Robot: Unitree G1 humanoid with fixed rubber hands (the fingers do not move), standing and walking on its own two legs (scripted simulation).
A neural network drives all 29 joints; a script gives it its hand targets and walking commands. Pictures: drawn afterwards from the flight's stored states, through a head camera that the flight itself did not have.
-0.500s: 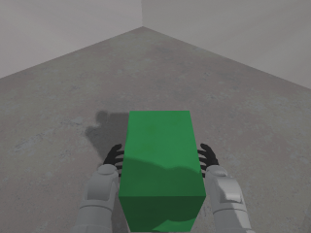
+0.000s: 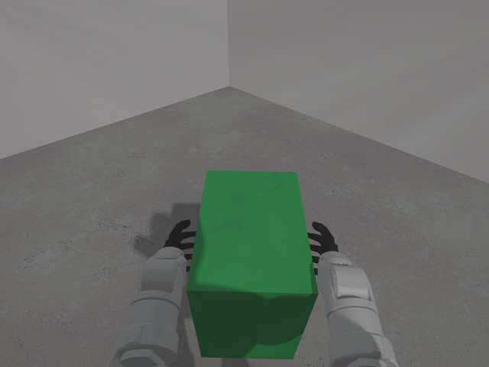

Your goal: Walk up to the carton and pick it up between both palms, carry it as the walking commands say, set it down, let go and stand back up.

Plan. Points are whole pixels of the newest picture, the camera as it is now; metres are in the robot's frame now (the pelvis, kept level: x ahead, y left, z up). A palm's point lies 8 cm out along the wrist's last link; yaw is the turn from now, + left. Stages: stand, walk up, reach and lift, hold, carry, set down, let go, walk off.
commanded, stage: hold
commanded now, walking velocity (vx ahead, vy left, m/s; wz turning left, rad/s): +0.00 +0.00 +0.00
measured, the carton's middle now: (249, 263) +0.34 +0.00 -0.01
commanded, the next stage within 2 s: set down in 0.20 s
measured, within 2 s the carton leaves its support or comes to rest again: neither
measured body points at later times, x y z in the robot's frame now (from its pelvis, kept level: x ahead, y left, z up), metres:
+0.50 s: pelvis -0.01 +0.01 -0.01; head -0.06 +0.01 +0.44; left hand +0.30 +0.13 +0.02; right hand +0.29 -0.14 +0.01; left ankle +0.02 +0.11 -0.74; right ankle +0.04 -0.10 -0.74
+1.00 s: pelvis -0.03 +0.00 -0.03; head +0.06 -0.01 +0.41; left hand +0.32 +0.13 -0.08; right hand +0.31 -0.14 -0.08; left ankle +0.02 +0.11 -0.74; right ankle +0.04 -0.10 -0.74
